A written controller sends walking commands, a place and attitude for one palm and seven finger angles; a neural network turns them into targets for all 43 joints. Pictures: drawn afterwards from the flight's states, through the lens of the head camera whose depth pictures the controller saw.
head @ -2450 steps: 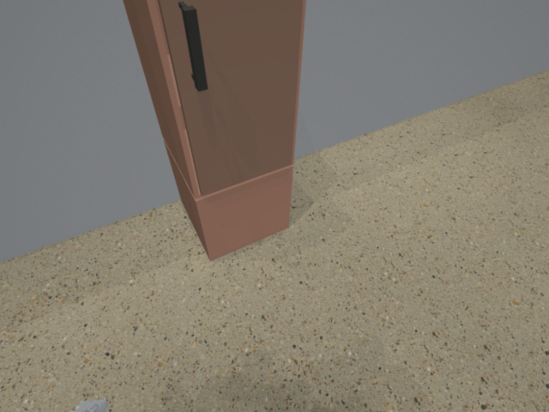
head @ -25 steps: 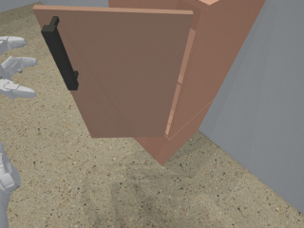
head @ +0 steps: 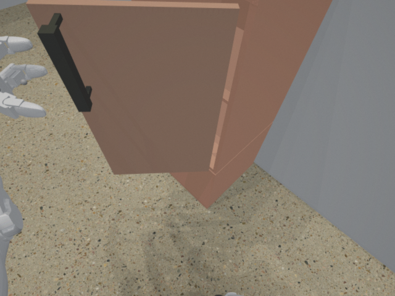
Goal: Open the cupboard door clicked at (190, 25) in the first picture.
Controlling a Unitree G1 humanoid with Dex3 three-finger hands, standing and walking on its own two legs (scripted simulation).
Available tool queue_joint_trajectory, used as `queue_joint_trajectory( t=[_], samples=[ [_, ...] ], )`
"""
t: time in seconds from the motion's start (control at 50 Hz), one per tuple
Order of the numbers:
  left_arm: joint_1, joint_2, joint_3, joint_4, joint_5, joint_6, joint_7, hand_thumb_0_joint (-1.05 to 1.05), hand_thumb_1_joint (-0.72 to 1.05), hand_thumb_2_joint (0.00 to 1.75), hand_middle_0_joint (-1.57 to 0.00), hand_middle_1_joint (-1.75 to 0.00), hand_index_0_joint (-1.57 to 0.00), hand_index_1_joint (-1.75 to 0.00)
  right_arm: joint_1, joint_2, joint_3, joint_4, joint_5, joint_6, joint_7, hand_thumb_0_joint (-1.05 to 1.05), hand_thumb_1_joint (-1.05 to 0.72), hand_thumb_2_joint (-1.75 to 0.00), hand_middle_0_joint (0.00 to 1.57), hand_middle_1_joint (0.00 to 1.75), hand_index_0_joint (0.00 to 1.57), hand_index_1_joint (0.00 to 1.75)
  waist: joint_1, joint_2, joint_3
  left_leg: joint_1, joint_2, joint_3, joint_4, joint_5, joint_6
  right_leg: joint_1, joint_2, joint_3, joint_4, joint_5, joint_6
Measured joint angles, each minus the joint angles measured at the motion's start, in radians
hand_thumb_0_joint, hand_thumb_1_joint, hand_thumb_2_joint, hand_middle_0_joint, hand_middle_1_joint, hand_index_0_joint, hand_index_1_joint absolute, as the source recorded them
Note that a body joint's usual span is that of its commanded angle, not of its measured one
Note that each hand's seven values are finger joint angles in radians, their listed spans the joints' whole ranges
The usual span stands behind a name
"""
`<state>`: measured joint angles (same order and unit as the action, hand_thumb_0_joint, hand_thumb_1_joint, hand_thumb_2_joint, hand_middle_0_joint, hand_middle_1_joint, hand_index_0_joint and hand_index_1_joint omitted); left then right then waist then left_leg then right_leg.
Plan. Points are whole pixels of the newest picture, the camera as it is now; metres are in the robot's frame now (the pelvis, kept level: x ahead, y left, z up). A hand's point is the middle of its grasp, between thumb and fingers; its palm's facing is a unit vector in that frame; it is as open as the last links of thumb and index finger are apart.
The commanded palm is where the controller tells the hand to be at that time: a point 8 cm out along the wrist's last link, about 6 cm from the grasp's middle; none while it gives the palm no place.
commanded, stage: slide the fingers in behind the handle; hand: left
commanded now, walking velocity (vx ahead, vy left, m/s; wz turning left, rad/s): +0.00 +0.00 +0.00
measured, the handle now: (72, 67) +0.51 +0.22 +0.16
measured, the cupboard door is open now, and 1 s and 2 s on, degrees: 49 49 49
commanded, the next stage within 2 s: close the thumb around the handle in 1.50 s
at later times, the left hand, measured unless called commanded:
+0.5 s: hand (49, 83) +0.46 +0.25 +0.17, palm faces +0.02 -1.00 +0.00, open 14.0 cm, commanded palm +0.44 +0.29 +0.16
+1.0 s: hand (63, 82) +0.47 +0.23 +0.16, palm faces +0.01 -1.00 +0.00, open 14.0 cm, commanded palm +0.44 +0.27 +0.16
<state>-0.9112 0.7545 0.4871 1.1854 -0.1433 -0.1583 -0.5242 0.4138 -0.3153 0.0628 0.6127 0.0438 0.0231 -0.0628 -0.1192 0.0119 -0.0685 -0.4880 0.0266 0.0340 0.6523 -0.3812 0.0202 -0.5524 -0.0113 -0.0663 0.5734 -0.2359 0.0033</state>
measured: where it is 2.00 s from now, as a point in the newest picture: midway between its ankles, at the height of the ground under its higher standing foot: outside the picture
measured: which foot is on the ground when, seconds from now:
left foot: down 0.00-1.00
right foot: down 0.00-1.00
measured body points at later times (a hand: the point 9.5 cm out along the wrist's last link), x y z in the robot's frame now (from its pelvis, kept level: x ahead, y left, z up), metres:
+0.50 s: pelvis +0.00 +0.00 +0.00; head +0.06 +0.00 +0.45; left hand +0.46 +0.30 +0.17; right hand +0.06 -0.27 -0.11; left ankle -0.04 +0.10 -0.72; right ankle +0.02 -0.13 -0.72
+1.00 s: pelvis +0.00 +0.00 +0.00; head +0.06 +0.00 +0.45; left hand +0.46 +0.28 +0.17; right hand +0.04 -0.27 -0.11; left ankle -0.04 +0.10 -0.72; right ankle +0.02 -0.13 -0.72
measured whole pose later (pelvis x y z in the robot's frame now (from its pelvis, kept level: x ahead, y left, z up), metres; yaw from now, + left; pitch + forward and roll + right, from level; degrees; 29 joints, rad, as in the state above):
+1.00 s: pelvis +0.00 +0.00 +0.00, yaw +0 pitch +10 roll -1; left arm -0.87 0.56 0.39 1.06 -0.16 -0.15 -0.36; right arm 0.40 -0.29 0.05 0.64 0.04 -0.03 -0.06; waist -0.10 0.02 -0.06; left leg -0.43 0.03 0.04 0.62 -0.37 0.02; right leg -0.50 -0.01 -0.06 0.55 -0.23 0.00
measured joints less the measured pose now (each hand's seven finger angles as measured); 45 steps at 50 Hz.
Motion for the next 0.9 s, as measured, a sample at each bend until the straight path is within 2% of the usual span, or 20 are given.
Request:
queue_joint_trajectory(
  t=[0.14,0.34,0.48,0.68,0.9],
  samples=[
    [0.017,-0.037,-0.019,-0.040,-0.015,0.000,0.015,-0.01,-0.50,0.30,-0.30,-1.20,-0.29,-1.20,0.021,0.003,-0.006,0.016,-0.001,0.003,0.000,0.01,-0.90,-0.90,0.20,0.30,0.20,0.30,0.004,0.003,0.000,0.005,0.000,0.000,-0.006,0.002,-0.001,0.004,0.001,0.001,-0.004,0.001,-0.001],
    [0.073,-0.113,-0.019,-0.120,-0.017,0.015,0.073,-0.01,-0.50,0.30,-0.30,-1.20,-0.30,-1.20,-0.003,0.018,-0.008,0.001,-0.001,-0.011,0.009,0.01,-0.90,-0.90,0.20,0.30,0.20,0.30,0.008,0.009,-0.012,0.043,0.003,0.011,-0.026,0.003,-0.002,0.033,0.006,0.011,-0.016,0.002,-0.001],
    [0.078,-0.153,-0.057,-0.138,-0.018,0.028,0.108,-0.01,-0.50,0.30,-0.30,-1.20,-0.30,-1.20,-0.030,0.024,-0.004,-0.007,0.002,-0.026,0.008,0.01,-0.90,-0.90,0.20,0.30,0.20,0.30,0.024,0.015,-0.009,0.063,0.000,0.006,-0.031,0.004,-0.003,0.054,0.002,0.006,-0.018,-0.002,-0.002],
    [0.044,-0.175,-0.081,-0.113,-0.012,0.014,0.133,-0.01,-0.50,0.30,-0.30,-1.20,-0.30,-1.20,-0.052,0.025,-0.001,0.001,-0.001,-0.042,0.001,0.01,-0.90,-0.90,0.20,0.30,0.20,0.30,0.030,0.011,-0.002,0.067,-0.002,0.000,-0.032,0.008,-0.005,0.059,0.000,0.001,-0.015,-0.003,-0.004],
    [0.036,-0.179,-0.088,-0.106,-0.006,0.005,0.155,-0.01,-0.50,0.30,-0.30,-1.20,-0.30,-1.21,-0.029,0.022,-0.007,0.015,-0.003,-0.047,-0.001,0.01,-0.90,-0.90,0.20,0.30,0.20,0.30,0.021,0.007,0.006,0.057,-0.001,0.002,-0.030,0.009,-0.004,0.049,0.001,0.004,-0.015,0.001,-0.004]
  ],
)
